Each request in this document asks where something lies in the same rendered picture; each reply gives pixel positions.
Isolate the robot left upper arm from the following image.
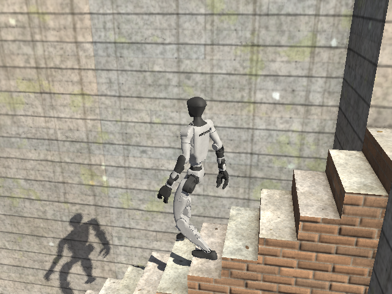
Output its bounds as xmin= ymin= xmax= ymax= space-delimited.
xmin=179 ymin=126 xmax=194 ymax=164

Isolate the robot left forearm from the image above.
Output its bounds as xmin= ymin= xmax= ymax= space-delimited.
xmin=165 ymin=155 xmax=186 ymax=188

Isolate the robot right upper arm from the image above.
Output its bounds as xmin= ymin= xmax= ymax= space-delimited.
xmin=204 ymin=119 xmax=222 ymax=151

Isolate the right robot hand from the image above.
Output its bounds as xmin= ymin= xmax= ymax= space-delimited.
xmin=216 ymin=170 xmax=229 ymax=189

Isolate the left robot hand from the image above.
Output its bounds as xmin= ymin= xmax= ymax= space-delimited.
xmin=157 ymin=185 xmax=172 ymax=203

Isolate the robot right forearm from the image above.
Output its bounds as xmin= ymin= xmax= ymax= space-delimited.
xmin=216 ymin=145 xmax=226 ymax=171

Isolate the left robot foot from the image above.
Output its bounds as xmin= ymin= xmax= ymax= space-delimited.
xmin=192 ymin=249 xmax=217 ymax=260

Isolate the robot left thigh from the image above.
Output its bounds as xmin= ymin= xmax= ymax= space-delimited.
xmin=173 ymin=176 xmax=196 ymax=224

